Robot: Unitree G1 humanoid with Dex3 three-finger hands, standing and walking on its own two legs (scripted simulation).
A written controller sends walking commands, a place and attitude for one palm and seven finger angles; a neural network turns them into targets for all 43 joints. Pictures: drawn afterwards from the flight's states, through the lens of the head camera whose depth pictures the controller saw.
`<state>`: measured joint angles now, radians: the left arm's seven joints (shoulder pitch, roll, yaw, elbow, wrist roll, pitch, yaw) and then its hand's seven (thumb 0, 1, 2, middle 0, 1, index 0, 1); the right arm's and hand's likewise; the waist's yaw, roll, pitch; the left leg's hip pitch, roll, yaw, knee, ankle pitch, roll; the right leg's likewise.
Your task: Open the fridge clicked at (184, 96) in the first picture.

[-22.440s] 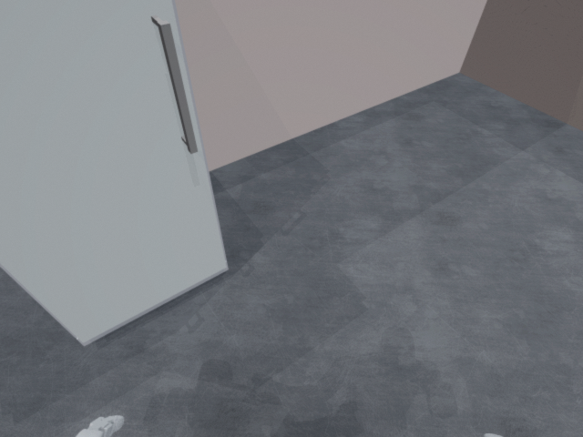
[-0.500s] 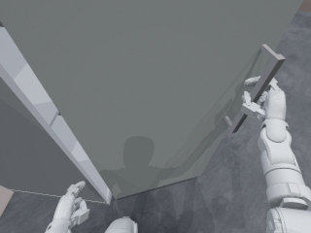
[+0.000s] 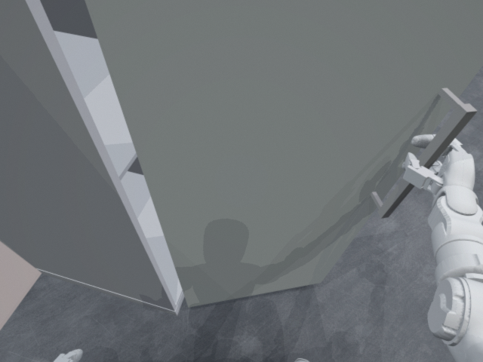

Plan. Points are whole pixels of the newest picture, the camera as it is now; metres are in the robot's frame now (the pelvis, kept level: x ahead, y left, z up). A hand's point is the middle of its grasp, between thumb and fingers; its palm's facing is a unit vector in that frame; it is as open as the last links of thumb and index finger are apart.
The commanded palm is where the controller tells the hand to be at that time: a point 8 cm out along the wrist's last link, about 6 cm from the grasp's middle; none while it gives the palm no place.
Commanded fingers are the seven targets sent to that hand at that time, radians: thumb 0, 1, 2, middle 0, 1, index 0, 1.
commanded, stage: stop walking and hold the door back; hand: right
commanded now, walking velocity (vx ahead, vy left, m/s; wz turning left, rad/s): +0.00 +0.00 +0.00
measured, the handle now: (410, 164) +0.49 -0.24 +0.08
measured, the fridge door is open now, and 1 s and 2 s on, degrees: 64 67 66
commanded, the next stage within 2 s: loosen the grip on the handle in 0.48 s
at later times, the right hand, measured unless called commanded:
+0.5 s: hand (414, 181) +0.43 -0.23 +0.09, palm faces +0.14 +0.96 -0.24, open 5.4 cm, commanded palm +0.40 -0.30 +0.09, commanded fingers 0.00 -0.90 -0.90 0.45 1.40 0.45 1.40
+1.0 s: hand (414, 186) +0.42 -0.23 +0.09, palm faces +0.14 +0.96 -0.23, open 12.5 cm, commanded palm +0.39 -0.28 +0.10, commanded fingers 0.00 0.55 -0.20 0.29 1.20 0.29 1.20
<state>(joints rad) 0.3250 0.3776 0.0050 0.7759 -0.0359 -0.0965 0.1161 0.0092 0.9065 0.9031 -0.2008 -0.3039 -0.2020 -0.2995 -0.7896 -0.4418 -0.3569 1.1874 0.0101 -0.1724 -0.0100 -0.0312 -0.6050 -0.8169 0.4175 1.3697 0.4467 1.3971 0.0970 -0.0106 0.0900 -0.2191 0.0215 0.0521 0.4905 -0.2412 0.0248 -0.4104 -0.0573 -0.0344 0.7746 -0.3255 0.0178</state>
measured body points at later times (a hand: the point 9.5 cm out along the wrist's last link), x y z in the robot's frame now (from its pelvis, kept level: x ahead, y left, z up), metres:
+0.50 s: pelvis +0.00 -0.04 -0.01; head +0.05 -0.04 +0.44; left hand +0.11 +0.20 -0.12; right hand +0.42 -0.28 +0.11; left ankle -0.02 +0.09 -0.74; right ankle +0.05 -0.14 -0.74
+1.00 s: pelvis -0.04 -0.02 -0.03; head +0.01 -0.02 +0.42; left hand +0.00 +0.27 -0.13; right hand +0.41 -0.28 +0.10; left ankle -0.02 +0.09 -0.74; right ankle +0.05 -0.13 -0.74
